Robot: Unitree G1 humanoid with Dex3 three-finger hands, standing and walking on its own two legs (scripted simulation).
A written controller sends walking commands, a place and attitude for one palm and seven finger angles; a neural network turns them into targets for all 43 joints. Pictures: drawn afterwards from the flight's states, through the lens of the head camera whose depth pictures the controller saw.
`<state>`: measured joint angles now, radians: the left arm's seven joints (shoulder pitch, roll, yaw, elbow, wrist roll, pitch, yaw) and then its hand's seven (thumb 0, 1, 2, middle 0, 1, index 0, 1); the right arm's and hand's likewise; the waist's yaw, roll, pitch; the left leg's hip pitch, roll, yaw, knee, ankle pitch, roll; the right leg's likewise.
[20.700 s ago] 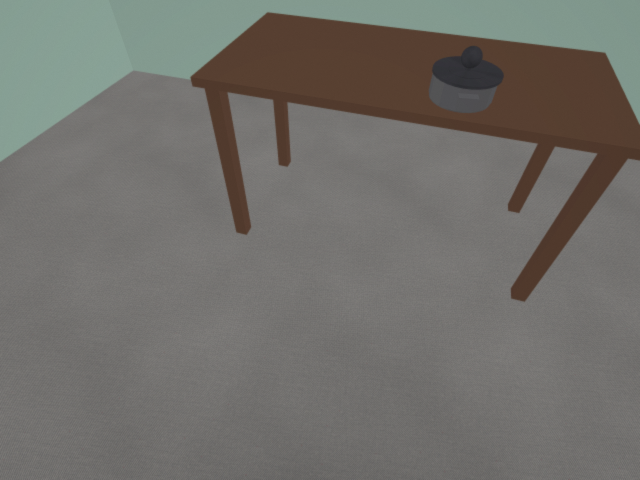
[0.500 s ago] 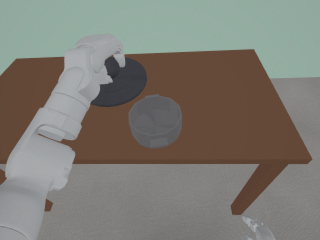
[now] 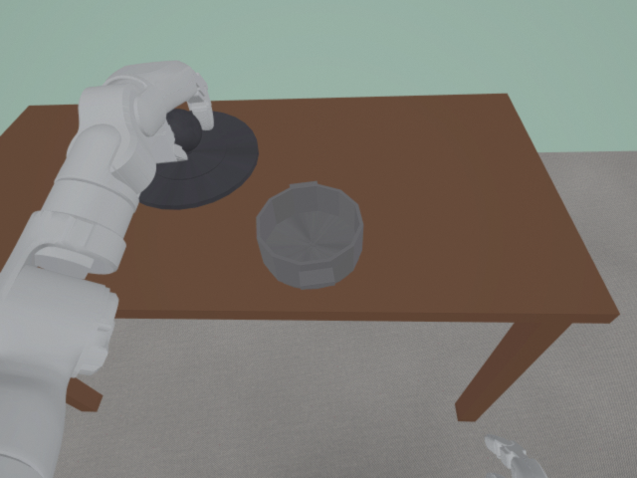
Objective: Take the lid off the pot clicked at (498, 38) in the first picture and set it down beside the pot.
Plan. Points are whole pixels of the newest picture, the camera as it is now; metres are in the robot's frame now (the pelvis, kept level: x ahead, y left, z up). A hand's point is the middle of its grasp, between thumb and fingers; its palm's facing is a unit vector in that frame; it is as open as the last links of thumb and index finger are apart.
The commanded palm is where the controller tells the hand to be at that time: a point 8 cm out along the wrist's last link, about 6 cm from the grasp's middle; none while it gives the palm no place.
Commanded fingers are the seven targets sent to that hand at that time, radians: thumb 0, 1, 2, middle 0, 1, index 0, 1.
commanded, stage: move the lid sideways beside the pot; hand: left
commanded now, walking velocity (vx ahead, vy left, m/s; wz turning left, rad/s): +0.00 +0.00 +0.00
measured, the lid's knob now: (179, 131) +0.49 +0.18 +0.19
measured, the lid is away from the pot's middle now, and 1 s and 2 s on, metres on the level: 0.15 0.24 0.23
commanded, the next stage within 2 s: lower the lid onto the table in 0.78 s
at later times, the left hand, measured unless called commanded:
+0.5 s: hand (115, 139) +0.46 +0.25 +0.20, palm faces -0.28 -0.05 -0.96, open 8.3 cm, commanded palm +0.46 +0.25 +0.28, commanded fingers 0.00 0.55 1.09 -0.84 -0.97 -0.81 -0.96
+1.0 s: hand (107, 139) +0.47 +0.26 +0.20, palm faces -0.29 -0.02 -0.96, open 8.3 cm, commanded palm +0.47 +0.25 +0.27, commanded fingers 0.00 0.55 1.09 -0.84 -0.97 -0.81 -0.96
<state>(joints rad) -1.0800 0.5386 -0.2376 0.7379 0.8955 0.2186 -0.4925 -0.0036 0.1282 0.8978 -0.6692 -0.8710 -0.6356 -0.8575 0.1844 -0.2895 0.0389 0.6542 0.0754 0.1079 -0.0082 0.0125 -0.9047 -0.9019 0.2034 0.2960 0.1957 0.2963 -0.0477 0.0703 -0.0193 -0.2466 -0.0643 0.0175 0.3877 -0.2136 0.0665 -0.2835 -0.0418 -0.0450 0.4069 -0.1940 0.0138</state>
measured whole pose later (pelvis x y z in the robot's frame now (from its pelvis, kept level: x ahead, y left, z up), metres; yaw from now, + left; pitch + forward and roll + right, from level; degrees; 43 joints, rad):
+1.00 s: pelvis +0.01 +0.02 +0.00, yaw +1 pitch +7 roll -1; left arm -1.07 0.69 -0.16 0.77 0.90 0.07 -0.53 0.00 0.13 0.90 -0.67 -0.87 -0.63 -0.86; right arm 0.21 -0.30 0.02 0.65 0.08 0.17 0.00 0.01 -0.90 -0.90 0.20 0.30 0.20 0.30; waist -0.06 0.06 -0.01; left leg -0.30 -0.07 0.00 0.41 -0.23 0.09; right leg -0.30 -0.05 -0.06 0.37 -0.18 0.02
